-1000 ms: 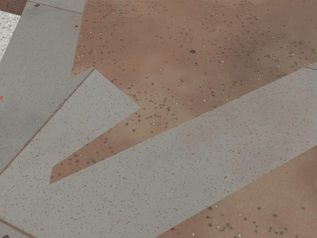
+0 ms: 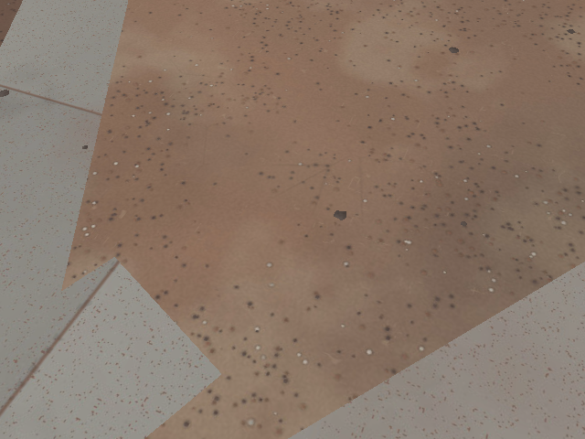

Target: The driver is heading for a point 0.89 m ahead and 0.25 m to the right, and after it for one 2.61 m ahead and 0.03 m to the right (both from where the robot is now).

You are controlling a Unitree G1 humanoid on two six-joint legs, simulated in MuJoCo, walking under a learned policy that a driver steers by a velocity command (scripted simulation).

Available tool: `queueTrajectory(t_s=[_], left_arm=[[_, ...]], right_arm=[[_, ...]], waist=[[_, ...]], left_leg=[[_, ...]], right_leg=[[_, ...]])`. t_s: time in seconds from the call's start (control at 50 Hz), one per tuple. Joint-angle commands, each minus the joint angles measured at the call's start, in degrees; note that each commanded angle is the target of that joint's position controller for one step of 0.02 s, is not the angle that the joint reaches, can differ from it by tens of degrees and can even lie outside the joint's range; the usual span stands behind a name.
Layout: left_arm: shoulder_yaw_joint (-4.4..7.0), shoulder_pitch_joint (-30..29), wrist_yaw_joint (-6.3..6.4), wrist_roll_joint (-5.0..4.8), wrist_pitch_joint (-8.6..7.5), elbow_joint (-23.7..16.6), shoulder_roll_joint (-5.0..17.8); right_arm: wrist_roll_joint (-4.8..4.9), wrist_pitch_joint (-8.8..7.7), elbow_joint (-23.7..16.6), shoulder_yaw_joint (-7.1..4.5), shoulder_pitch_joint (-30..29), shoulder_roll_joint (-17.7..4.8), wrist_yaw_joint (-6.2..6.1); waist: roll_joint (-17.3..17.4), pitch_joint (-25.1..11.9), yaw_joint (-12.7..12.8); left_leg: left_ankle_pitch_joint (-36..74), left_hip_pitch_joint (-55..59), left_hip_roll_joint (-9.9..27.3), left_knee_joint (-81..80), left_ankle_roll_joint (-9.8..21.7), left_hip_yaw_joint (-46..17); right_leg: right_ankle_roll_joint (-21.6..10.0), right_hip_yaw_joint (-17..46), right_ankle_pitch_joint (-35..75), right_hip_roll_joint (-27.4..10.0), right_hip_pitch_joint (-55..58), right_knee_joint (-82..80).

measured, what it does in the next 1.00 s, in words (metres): walks ahead, turning right: left foot, then right foot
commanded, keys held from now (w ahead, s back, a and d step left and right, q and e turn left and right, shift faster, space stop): w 0.34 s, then w+e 0.66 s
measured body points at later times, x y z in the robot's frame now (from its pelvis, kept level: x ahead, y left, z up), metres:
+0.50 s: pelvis +0.28 +0.07 +0.00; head +0.30 +0.08 +0.45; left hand +0.40 +0.35 -0.13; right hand +0.32 -0.20 -0.13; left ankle +0.29 +0.15 -0.75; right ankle +0.35 -0.11 -0.67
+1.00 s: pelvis +0.56 -0.02 -0.01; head +0.59 -0.04 +0.44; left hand +0.73 +0.22 -0.12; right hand +0.61 -0.32 -0.12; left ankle +0.61 +0.16 -0.66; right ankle +0.57 -0.08 -0.75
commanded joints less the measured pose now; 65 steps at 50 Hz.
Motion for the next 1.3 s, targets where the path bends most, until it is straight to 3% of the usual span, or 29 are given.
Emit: queueTrajectory(t_s=[0.02,0.16,0.2,0.24,0.26,0.28,0.3,0.32,0.36,0.4,0.48,0.6,0.7,0.76,0.8,0.82,0.84,0.86,0.88,0.9,0.92,0.94,0.98,1.04,1.12,1.2,1.24,1.28,1.3], left_arm=[[1.88,-1.6,0.91,-0.38,-0.61,-2.9,9.2],[2.46,3.9,1.48,-1.24,0.89,0.8,10.3],[2.79,2.9,1.71,-1.27,1.51,0.8,11.1],[2.45,1.3,1.83,-1.06,2.20,0.3,10.4],[1.48,1.8,1.97,-0.19,2.27,-0.9,8.6],[-0.66,8.6,1.22,0.02,1.06,-1.5,1.3],[0.06,5.8,1.04,-0.96,-0.39,-0.9,5.2],[1.22,0.6,0.77,-2.70,-1.32,-2.6,9.1],[1.59,-3.9,1.46,-2.04,-1.27,-3.2,8.9],[1.66,-1.1,1.65,-1.82,0.44,-2.4,6.6],[1.80,-4.0,1.78,-1.68,2.09,-3.7,5.1],[1.12,-13.6,0.25,-1.09,1.52,-7.3,3.3],[0.52,-20.4,-1.71,-1.25,1.62,-12.1,2.9],[1.69,-17.0,-2.72,-1.35,1.94,-13.4,5.3],[4.55,-2.4,-2.22,-1.62,2.21,-10.5,10.3],[6.41,5.9,-0.77,-1.51,2.83,-8.9,15.7],[6.67,3.4,-0.68,-1.81,2.47,-10.3,19.1],[4.99,5.0,-0.82,-1.15,2.12,-10.7,14.1],[4.32,3.0,-0.72,-0.76,1.65,-10.7,11.6],[3.95,-1.0,-0.81,-0.99,1.24,-11.3,10.5],[3.35,-4.5,-0.72,-0.91,1.14,-12.2,8.4],[3.02,-6.1,-0.50,-0.33,1.09,-13.1,7.9],[3.19,-6.4,0.01,-0.66,1.00,-13.5,8.6],[3.84,-3.9,1.25,-0.96,1.09,-13.3,10.9],[3.98,-1.2,1.83,-1.25,1.76,-12.8,11.2],[3.90,1.2,2.09,-1.62,2.30,-11.8,10.4],[4.01,0.6,2.40,-1.34,2.63,-12.1,10.5],[3.15,-0.6,2.33,-1.06,2.81,-13.0,8.1],[1.86,0.0,2.08,-0.26,2.66,-14.1,4.8]], right_arm=[[-0.11,-0.52,-3.3,-0.09,-3.1,-1.6,0.36],[0.68,-1.44,-7.0,0.22,-12.7,-2.5,2.13],[0.75,-1.72,-6.8,-0.34,-10.5,-4.0,2.53],[0.56,-1.75,-3.0,-2.44,2.1,-7.4,2.20],[-0.05,-1.64,-0.5,-3.78,12.6,-11.3,1.66],[-0.23,-1.12,1.0,-4.97,17.9,-16.0,1.57],[0.34,-1.17,0.7,-3.30,17.3,-10.7,1.73],[0.46,-1.41,-0.1,-2.47,12.3,-8.3,1.63],[-0.33,-1.64,-1.7,-1.35,4.2,-4.4,1.69],[-1.17,-2.27,-1.4,-1.02,2.3,-3.0,1.79],[-1.42,-3.01,0.6,-1.68,4.8,-5.1,0.74],[-0.95,-2.62,1.4,-1.63,7.0,-6.3,-0.72],[-0.13,-0.37,3.1,-2.18,11.8,-7.5,-1.06],[0.17,1.10,1.8,-2.93,9.7,-9.7,-1.73],[0.24,1.94,0.7,-2.93,7.9,-10.0,-2.23],[-0.83,1.28,-0.9,-2.10,9.0,-8.2,-2.16],[-1.39,-0.92,-3.7,0.36,12.9,-0.2,-0.93],[0.48,-3.53,-4.2,-0.81,7.3,-5.8,0.24],[2.21,-4.70,-5.9,-1.21,2.8,-7.0,0.78],[1.59,-5.07,-5.7,-1.11,2.2,-6.1,0.46],[0.16,-4.60,-5.1,-1.69,2.0,-6.6,-0.07],[-0.21,-3.79,-5.2,-1.95,3.1,-6.5,-0.15],[-0.86,-2.39,-5.6,-2.04,4.2,-5.4,-0.25],[-1.32,-1.65,-7.9,-1.64,-1.4,-3.9,-0.61],[-0.57,-2.19,-10.5,-0.84,-9.0,-2.6,0.04],[0.14,-3.09,-12.2,-1.42,-11.2,-5.2,0.95],[0.27,-3.74,-12.0,-1.98,-9.0,-6.7,1.29],[-0.41,-4.37,-9.8,-3.20,0.2,-8.8,0.95],[-1.26,-4.46,-9.1,-3.99,8.6,-11.8,0.52]], waist=[[-5.6,1.8,-1.1],[-5.8,4.1,0.9],[-6.7,2.4,-1.1],[-6.7,-5.1,-7.5],[-2.4,-13.2,-11.0],[12.2,-20.5,-8.1],[9.9,-20.9,-9.7],[7.4,-12.4,-8.8],[0.6,-3.7,-5.6],[3.4,-2.4,-2.6],[0.9,0.6,-2.3],[0.1,3.0,-5.4],[-0.7,5.1,-7.3],[2.3,1.0,-3.7],[1.8,-6.9,4.4],[-6.2,-13.1,6.8],[-18.4,-18.5,0.5],[-9.9,-20.8,4.2],[-7.6,-13.5,4.0],[-2.0,-7.9,1.1],[-0.9,-5.2,-0.9],[-3.0,-4.1,-2.7],[-3.9,-3.5,-4.0],[-4.4,-1.6,-2.7],[-7.1,-0.7,0.5],[-8.1,-0.7,0.9],[-9.6,-1.0,-0.7],[-9.4,-5.5,-5.5],[-3.2,-13.3,-8.7]], left_leg=[[10.0,0.1,-0.2,-10.1,-0.7,0.5],[8.9,0.3,-2.6,-21.5,1.6,1.2],[4.6,4.5,-3.8,-22.6,3.1,2.1],[3.8,22.3,-7.2,-24.0,5.6,5.2],[4.5,39.6,0.2,-21.7,8.8,-3.0],[-7.3,60.1,13.5,-26.8,18.5,-30.2],[-13.8,60.3,14.1,-33.5,18.0,-38.9],[-13.9,53.2,12.4,-34.5,15.1,-30.6],[-5.4,37.3,8.4,-38.0,12.2,-17.8],[-1.1,29.3,6.6,-41.5,11.5,-11.6],[6.6,28.0,6.1,-44.7,11.5,-2.7],[9.6,30.8,4.5,-46.5,8.7,7.4],[18.5,43.6,8.5,-41.1,8.0,10.1],[44.2,46.3,9.2,-30.6,6.2,12.6],[49.2,40.0,6.2,-10.3,3.6,14.7],[28.5,25.0,3.3,8.1,1.1,15.0],[-23.3,-0.1,-11.1,28.0,-2.2,7.5],[-24.7,-6.4,-8.4,31.1,-0.2,-4.0],[-20.0,-9.3,-5.8,29.1,1.3,-3.3],[-15.6,-7.2,-3.1,23.2,1.4,-2.8],[-13.1,-3.5,-1.2,17.9,0.9,-2.3],[-11.6,0.6,-0.4,15.9,0.2,-2.6],[-10.0,3.1,-0.3,11.1,-1.9,-1.7],[-1.6,2.0,-1.8,-0.3,-4.4,-0.6],[11.5,7.2,-5.5,-16.8,-4.4,-0.1],[10.3,9.3,-6.5,-22.8,-3.1,-2.4],[5.2,12.1,-6.6,-23.7,-1.6,-2.7],[3.9,25.6,-5.6,-26.3,1.3,-2.0],[-0.1,40.1,3.7,-25.4,4.7,-10.8]], right_leg=[[-7.8,7.7,10.7,-14.2,-1.8,-8.0],[-6.4,7.2,12.3,-18.2,8.7,-4.0],[-5.4,7.3,19.5,-19.1,11.3,-0.3],[-3.2,4.2,34.3,-15.4,8.8,14.2],[-1.2,1.8,23.8,-12.2,-1.7,30.3],[3.1,1.3,-8.3,-1.4,-26.0,52.0],[2.2,9.9,-25.0,-1.5,-33.2,59.5],[1.1,10.0,-21.3,-4.7,-38.0,61.8],[0.9,7.6,-11.4,-10.0,-34.7,56.2],[1.4,8.7,-7.6,-12.4,-27.9,52.6],[2.8,10.4,0.2,-12.0,-32.4,45.7],[2.9,5.7,15.9,-9.9,-31.5,27.6],[0.9,2.5,9.1,-8.7,-36.5,21.5],[-2.0,-2.2,0.4,-4.3,-28.1,21.5],[-5.6,-3.0,1.8,0.1,-7.5,17.5],[-9.6,12.1,2.0,-9.0,10.5,16.5],[-21.5,47.0,-6.7,-22.6,27.8,7.8],[-19.3,48.9,-7.8,-22.6,29.8,3.4],[-16.4,39.2,-3.7,-20.6,23.9,3.6],[-14.4,31.6,2.7,-17.7,14.4,3.1],[-12.9,26.6,6.9,-15.5,7.3,2.1],[-12.9,24.6,11.0,-14.2,1.9,0.9],[-13.2,21.9,14.7,-12.8,-3.2,-0.6],[-12.1,18.6,15.2,-10.8,-6.6,-1.4],[-8.7,17.4,6.5,-8.3,-8.8,-0.4],[-7.6,23.3,2.3,-10.9,-3.8,4.4],[-6.8,26.5,3.3,-12.1,-1.7,7.9],[-4.3,25.3,6.6,-8.4,-3.6,17.1],[-2.2,20.3,-0.5,-4.4,-10.4,32.7]])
